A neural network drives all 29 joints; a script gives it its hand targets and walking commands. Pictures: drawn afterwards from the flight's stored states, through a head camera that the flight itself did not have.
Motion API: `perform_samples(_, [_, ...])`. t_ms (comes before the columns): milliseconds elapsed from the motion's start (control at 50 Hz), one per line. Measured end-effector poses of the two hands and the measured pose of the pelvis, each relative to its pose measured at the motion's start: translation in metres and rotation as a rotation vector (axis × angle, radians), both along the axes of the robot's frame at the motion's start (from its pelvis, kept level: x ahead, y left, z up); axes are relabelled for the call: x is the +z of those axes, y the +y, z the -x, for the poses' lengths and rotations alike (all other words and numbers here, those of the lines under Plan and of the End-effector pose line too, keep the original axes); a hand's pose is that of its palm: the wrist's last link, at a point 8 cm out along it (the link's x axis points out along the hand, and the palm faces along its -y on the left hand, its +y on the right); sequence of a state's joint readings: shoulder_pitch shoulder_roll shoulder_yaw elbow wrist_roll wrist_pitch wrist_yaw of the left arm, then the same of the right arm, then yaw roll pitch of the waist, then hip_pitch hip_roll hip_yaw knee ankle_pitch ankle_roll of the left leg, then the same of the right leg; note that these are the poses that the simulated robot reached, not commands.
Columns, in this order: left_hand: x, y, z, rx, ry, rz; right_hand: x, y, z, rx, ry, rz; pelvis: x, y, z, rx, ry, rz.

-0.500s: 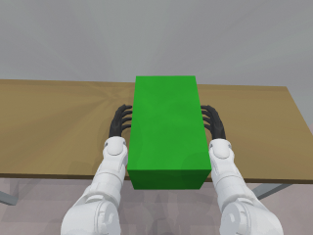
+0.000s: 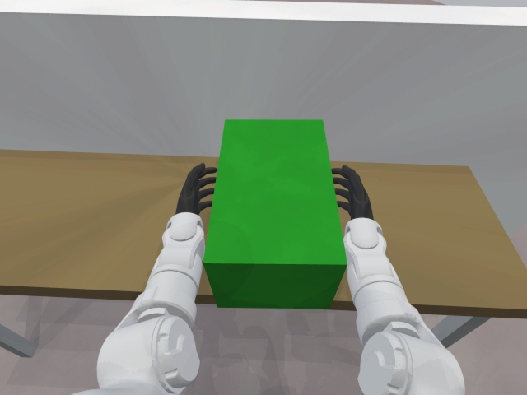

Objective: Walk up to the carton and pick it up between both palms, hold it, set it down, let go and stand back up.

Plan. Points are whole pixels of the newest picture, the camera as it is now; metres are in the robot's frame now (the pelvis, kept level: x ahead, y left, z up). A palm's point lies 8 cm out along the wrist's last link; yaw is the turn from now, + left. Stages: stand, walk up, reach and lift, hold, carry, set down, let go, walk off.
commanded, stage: reach and lift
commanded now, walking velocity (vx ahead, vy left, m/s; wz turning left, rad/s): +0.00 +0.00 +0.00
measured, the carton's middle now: (273, 207) +0.42 -0.03 +0.05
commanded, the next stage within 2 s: hold in 1.86 s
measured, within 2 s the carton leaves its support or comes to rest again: neither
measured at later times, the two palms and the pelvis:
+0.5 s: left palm (177, 208) +0.39 +0.12 +0.10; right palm (356, 212) +0.36 -0.15 +0.10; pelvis +0.00 +0.02 +0.00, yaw -1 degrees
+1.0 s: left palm (161, 210) +0.37 +0.14 +0.12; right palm (354, 215) +0.34 -0.14 +0.12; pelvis +0.00 +0.01 +0.00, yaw +0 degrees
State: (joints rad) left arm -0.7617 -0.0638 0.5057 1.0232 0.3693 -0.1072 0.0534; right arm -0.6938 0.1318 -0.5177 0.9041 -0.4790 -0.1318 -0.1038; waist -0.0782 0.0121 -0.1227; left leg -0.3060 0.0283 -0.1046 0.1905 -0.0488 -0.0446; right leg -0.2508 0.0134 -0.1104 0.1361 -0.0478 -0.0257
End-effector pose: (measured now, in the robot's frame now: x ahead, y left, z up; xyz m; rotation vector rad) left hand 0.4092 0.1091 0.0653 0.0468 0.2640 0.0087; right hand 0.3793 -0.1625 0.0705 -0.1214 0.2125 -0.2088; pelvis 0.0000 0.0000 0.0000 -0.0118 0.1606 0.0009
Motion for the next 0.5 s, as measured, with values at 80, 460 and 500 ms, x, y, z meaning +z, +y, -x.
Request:
perform_samples(80, [-0.007, 0.006, 0.005, 0.005, 0.012, -0.001, -0.006, 0.006, 0.004, 0.003, 0.011, -0.010, 0.000, 0.003, -0.001, 0.004, 0.004, 0.000])
perform_samples(460, [0.028, 0.013, 0.017, 0.017, -0.051, 0.002, 0.026, 0.014, 0.017, -0.020, -0.052, -0.076, 0.001, 0.020, -0.005, -0.007, -0.099, 0.006])
perform_samples(500, [0.030, 0.013, 0.019, 0.019, -0.048, 0.004, 0.029, 0.015, 0.018, -0.018, -0.049, -0.080, 0.001, 0.020, -0.004, -0.009, -0.117, 0.007])
